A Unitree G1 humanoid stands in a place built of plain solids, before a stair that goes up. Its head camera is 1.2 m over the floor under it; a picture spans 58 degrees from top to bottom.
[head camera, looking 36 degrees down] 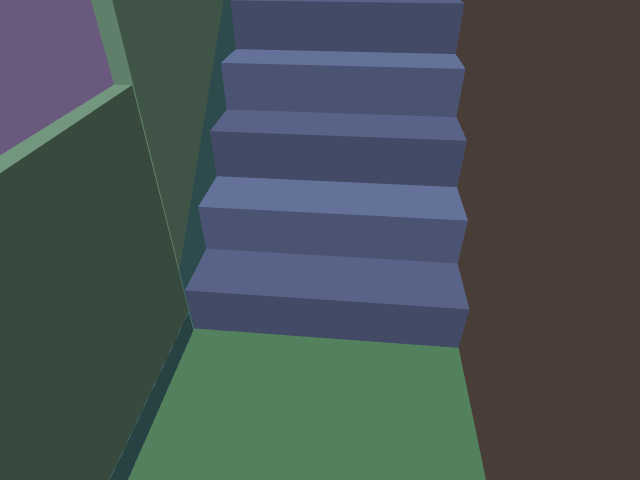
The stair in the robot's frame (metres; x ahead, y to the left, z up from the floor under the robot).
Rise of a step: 0.19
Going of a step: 0.24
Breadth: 0.96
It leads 5 degrees to the right of straight ahead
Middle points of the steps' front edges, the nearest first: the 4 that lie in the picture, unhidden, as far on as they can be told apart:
1.05 -0.01 0.19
1.29 -0.03 0.38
1.52 -0.06 0.57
1.76 -0.08 0.76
